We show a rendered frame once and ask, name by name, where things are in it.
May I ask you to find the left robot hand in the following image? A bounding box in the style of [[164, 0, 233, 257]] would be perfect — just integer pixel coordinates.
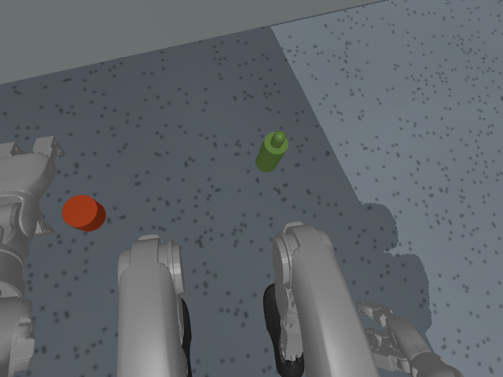
[[0, 136, 65, 236]]

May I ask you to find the right robot foot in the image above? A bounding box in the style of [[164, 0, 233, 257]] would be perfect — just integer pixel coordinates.
[[263, 284, 304, 377]]

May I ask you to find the left robot arm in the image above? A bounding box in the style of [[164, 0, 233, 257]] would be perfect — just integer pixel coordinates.
[[0, 191, 40, 377]]

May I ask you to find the right robot arm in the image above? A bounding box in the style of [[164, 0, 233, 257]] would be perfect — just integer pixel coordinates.
[[409, 352, 464, 377]]

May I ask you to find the right robot hand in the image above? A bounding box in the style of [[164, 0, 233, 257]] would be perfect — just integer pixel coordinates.
[[357, 302, 432, 377]]

